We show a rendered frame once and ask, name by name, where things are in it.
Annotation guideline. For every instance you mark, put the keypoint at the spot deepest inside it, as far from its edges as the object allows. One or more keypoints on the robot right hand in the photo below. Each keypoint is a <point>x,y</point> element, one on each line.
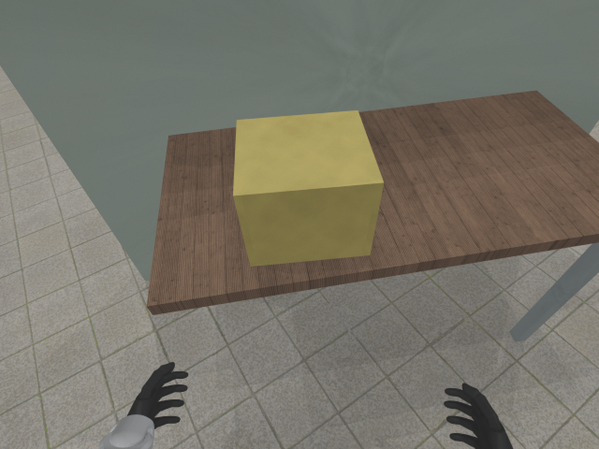
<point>490,433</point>

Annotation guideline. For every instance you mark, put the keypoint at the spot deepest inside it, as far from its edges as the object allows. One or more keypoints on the carton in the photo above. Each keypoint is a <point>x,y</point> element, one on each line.
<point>306,187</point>

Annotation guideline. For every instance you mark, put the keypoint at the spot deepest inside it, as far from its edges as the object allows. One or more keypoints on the table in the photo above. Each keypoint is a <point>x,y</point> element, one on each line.
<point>465,181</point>

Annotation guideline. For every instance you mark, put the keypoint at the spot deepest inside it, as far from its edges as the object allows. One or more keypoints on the robot left hand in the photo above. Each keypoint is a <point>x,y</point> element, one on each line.
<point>147,402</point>

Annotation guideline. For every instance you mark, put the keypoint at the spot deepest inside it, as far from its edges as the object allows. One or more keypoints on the left robot forearm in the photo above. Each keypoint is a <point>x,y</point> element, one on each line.
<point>131,432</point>

